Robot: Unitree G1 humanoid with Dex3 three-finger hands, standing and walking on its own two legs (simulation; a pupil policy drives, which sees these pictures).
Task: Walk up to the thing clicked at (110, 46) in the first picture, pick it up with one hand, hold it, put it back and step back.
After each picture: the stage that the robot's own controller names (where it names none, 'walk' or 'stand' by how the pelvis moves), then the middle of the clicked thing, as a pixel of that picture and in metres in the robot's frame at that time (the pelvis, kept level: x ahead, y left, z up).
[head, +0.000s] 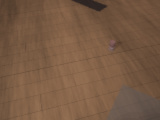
stand; (112, 45) +1.39 -0.31 -0.72
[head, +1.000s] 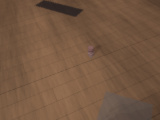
walk; (90, 51) +1.30 +0.06 -0.70
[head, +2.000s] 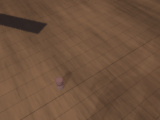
walk; (59, 83) +0.81 +0.29 -0.71
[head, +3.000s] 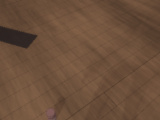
walk; (51, 115) +0.51 +0.27 -0.70
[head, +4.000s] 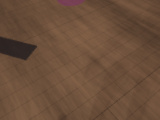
stand; out of the picture +0.38 +0.26 -0.71
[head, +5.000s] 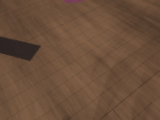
stand; out of the picture +0.34 +0.27 -0.72
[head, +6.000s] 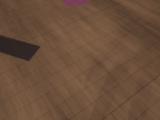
stand; out of the picture +0.35 +0.23 -0.72
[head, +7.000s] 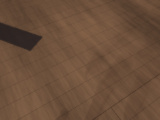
stand; out of the picture +0.37 +0.21 -0.70
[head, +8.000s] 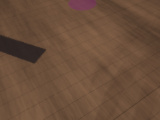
stand; out of the picture +0.34 +0.22 -0.72
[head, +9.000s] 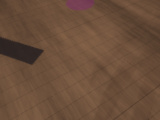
stand; out of the picture +0.32 +0.23 -0.72
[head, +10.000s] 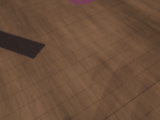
stand; out of the picture +0.36 +0.23 -0.72
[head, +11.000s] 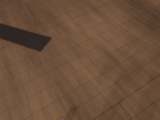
stand; out of the picture +0.41 +0.24 -0.71
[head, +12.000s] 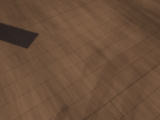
sink last; out of the picture +0.37 +0.23 -0.70
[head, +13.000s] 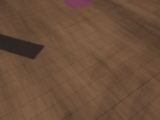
stand; out of the picture +0.43 +0.23 -0.72
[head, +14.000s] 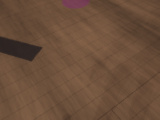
stand; out of the picture +0.40 +0.24 -0.72
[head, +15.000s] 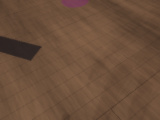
stand; out of the picture +0.40 +0.24 -0.72
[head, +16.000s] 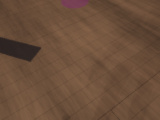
stand; out of the picture +0.39 +0.24 -0.73
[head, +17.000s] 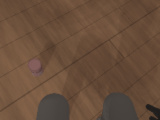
go down; (36, 67) +0.47 +0.23 -0.41
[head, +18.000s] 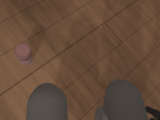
go down; (24, 54) +0.49 +0.24 -0.31
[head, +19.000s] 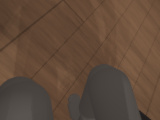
close in; out of the picture +0.47 +0.28 -0.23
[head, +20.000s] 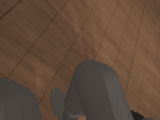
close; out of the picture +0.46 +0.30 -0.23
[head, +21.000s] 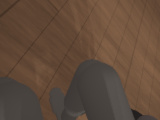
lift; out of the picture +0.44 +0.29 -0.24
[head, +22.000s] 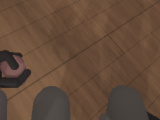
lift; (15, 72) +0.36 +0.25 -0.08
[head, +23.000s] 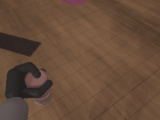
hold; (39, 88) +0.33 +0.17 +0.05
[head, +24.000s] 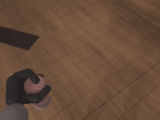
hold; (38, 93) +0.33 +0.18 +0.00
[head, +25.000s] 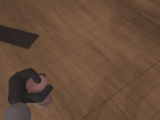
crouch; (40, 92) +0.33 +0.17 +0.00
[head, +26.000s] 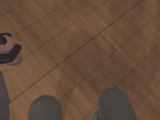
crouch; (8, 52) +0.46 +0.23 -0.10
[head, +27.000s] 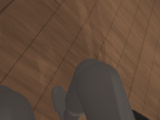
lower; out of the picture +0.45 +0.29 -0.23
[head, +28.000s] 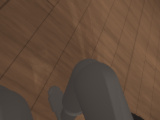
lower; out of the picture +0.45 +0.30 -0.23
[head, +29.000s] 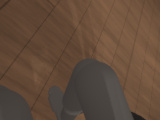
lower; out of the picture +0.45 +0.30 -0.24
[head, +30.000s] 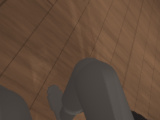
lower; out of the picture +0.46 +0.31 -0.24
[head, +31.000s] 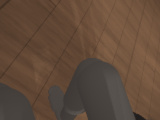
draw back; out of the picture +0.46 +0.30 -0.24
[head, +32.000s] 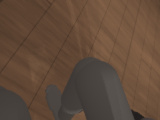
withdraw; out of the picture +0.45 +0.31 -0.24
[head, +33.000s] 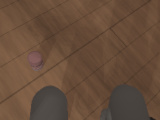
walk; (36, 61) +0.48 +0.23 -0.34
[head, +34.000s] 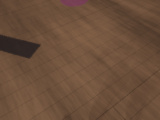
stand; out of the picture +0.40 +0.21 -0.66
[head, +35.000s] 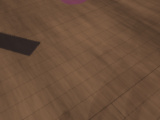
stand; out of the picture +0.42 +0.22 -0.66
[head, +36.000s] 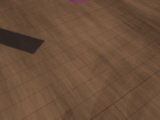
stand; out of the picture +0.41 +0.21 -0.69
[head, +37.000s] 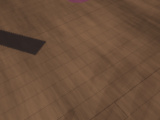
walk; out of the picture +0.42 +0.22 -0.72
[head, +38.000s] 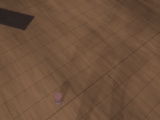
walk; (58, 98) +0.54 +0.18 -0.71
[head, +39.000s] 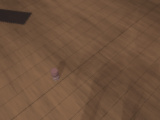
walk; (55, 74) +0.80 +0.32 -0.69
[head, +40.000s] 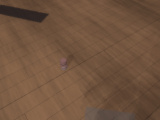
stand; (63, 63) +1.06 +0.24 -0.70
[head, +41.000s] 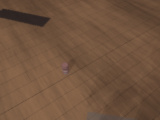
stand; (65, 68) +1.04 +0.22 -0.72
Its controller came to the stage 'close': yes
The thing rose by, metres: 0.71
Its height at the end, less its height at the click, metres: +0.00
